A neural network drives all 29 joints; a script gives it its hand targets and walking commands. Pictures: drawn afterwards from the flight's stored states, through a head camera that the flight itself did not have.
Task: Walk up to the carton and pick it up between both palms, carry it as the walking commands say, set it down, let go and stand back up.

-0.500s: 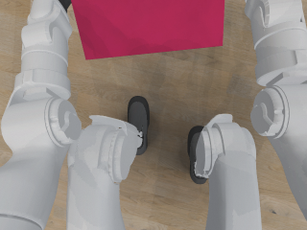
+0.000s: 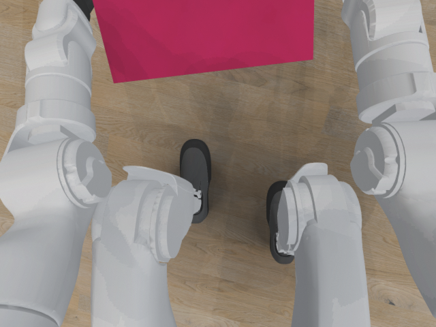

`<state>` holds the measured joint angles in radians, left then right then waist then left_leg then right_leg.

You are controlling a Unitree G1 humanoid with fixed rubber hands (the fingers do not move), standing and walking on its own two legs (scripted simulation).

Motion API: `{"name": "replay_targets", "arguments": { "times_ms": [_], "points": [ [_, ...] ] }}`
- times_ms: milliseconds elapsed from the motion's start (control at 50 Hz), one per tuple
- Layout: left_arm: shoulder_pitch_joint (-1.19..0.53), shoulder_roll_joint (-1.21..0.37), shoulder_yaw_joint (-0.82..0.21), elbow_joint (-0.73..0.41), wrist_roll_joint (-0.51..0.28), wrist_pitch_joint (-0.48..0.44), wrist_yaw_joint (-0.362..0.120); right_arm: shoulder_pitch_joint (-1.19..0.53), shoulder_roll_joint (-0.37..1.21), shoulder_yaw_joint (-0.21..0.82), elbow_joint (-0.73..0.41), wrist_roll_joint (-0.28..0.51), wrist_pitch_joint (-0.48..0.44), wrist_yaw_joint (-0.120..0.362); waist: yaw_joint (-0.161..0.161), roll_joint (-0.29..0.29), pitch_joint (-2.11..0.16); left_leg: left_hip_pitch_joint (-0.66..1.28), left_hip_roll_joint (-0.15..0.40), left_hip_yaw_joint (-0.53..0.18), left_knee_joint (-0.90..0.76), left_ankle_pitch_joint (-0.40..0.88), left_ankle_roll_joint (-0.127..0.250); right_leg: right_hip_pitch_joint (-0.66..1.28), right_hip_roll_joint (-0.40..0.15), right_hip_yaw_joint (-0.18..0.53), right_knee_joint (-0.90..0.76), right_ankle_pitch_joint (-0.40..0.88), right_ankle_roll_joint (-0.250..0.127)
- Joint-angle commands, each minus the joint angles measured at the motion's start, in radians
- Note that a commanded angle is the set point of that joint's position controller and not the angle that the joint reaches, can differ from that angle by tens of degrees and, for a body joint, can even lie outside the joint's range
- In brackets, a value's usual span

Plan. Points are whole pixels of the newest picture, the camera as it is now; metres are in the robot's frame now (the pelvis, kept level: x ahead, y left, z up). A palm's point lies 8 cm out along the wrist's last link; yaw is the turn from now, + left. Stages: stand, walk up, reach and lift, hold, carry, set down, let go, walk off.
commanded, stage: set down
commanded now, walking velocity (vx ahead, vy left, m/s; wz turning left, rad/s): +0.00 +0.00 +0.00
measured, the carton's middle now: out of the picture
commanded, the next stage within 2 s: none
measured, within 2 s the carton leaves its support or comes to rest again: rests again in 0.56 s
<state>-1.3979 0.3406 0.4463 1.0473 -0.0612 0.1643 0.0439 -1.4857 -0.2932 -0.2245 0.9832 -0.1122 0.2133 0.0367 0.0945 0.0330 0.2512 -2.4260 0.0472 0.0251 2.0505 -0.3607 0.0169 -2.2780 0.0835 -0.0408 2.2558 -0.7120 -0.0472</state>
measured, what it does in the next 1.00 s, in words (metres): stands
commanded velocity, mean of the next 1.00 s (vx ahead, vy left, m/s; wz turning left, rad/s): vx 0.00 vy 0.00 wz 0.00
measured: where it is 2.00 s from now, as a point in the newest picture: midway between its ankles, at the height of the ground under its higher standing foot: (239, 215)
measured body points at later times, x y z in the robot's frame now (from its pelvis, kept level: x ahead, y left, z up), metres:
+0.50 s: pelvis +0.00 +0.00 +0.00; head +0.37 -0.01 +0.24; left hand +0.54 +0.25 -0.16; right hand +0.59 -0.12 -0.17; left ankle +0.16 +0.12 -0.33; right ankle +0.07 -0.10 -0.33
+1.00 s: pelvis -0.01 +0.00 +0.00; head +0.36 -0.01 +0.24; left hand +0.51 +0.27 -0.17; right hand +0.58 -0.15 -0.18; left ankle +0.16 +0.12 -0.33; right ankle +0.07 -0.10 -0.33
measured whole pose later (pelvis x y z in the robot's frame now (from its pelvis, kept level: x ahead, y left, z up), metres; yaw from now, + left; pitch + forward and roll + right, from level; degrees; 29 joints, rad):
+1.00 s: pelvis -0.01 +0.00 +0.00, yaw +0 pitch +37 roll +2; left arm -1.44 0.38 0.30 1.24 -0.21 0.01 0.10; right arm -1.55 -0.48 0.04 1.15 0.16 0.11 -0.03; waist 0.11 0.03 0.36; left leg -2.38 0.06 0.04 2.06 -0.34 0.02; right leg -2.24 0.09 -0.03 2.28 -0.69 -0.04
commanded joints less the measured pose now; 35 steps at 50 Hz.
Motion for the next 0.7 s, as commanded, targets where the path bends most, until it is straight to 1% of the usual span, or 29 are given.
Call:
{"name": "replay_targets", "arguments": {
  "times_ms": [0, 220, 300, 360, 440, 520, 560, 620, 680],
  "points": [
    [-0.267, -0.824, -0.256, 0.004, -0.038, 0.033, -0.22, -0.239, 0.675, 0.247, 0.019, 0.044, 0.002, 0.19, -0.042, -0.159, -0.839, 0.699, -0.084, -0.025, 0.026, 0.214, -0.007, 0.215, -0.011, 0.083, -0.316, 0.314, -0.003],
    [-0.243, -0.755, -0.227, 0.047, -0.023, 0.017, -0.198, -0.23, 0.599, 0.238, 0.041, 0.047, -0.011, 0.178, -0.041, -0.157, -0.806, 0.721, -0.078, -0.031, 0.032, 0.207, -0.008, 0.192, -0.02, 0.079, -0.305, 0.296, 0.003],
    [-0.228, -0.699, -0.21, 0.065, -0.02, 0.003, -0.182, -0.225, 0.541, 0.235, 0.046, 0.054, -0.024, 0.162, -0.037, -0.156, -0.808, 0.734, -0.073, -0.031, 0.036, 0.212, -0.011, 0.197, -0.025, 0.079, -0.3, 0.298, 0.009],
    [-0.209, -0.632, -0.193, 0.083, -0.02, -0.013, -0.163, -0.218, 0.47, 0.231, 0.051, 0.062, -0.037, 0.142, -0.033, -0.155, -0.816, 0.745, -0.068, -0.032, 0.04, 0.218, -0.014, 0.205, -0.029, 0.08, -0.297, 0.301, 0.014],
    [-0.164, -0.474, -0.158, 0.119, -0.023, -0.049, -0.118, -0.201, 0.303, 0.214, 0.062, 0.08, -0.061, 0.092, -0.028, -0.153, -0.838, 0.772, -0.057, -0.032, 0.047, 0.23, -0.019, 0.223, -0.038, 0.081, -0.294, 0.3, 0.023],
    [-0.099, -0.245, -0.13, 0.164, -0.044, -0.099, -0.046, -0.19, 0.062, 0.204, 0.073, 0.123, -0.091, 0.014, -0.019, -0.145, -0.877, 0.826, -0.045, -0.04, 0.054, 0.257, -0.022, 0.247, -0.049, 0.088, -0.293, 0.291, 0.033],
    [-0.075, -0.13, -0.135, 0.158, -0.07, -0.128, -0.007, -0.19, -0.049, 0.216, 0.059, 0.157, -0.11, -0.024, -0.008, -0.142, -0.897, 0.855, -0.04, -0.046, 0.058, 0.282, -0.021, 0.248, -0.054, 0.092, -0.29, 0.289, 0.039],
    [-0.103, -0.021, -0.148, 0.128, -0.121, -0.168, 0.041, -0.247, -0.153, 0.235, 0.009, 0.217, -0.138, -0.071, 0.009, -0.144, -0.971, 0.892, -0.033, -0.058, 0.066, 0.344, -0.017, 0.265, -0.063, 0.097, -0.281, 0.327, 0.044],
    [-0.133, 0.031, -0.144, 0.125, -0.151, -0.18, 0.059, -0.305, -0.21, 0.243, -0.02, 0.243, -0.147, -0.095, 0.018, -0.171, -1.009, 0.883, -0.026, -0.064, 0.059, 0.338, -0.013, 0.295, -0.071, 0.1, -0.28, 0.332, 0.045]
  ]
}}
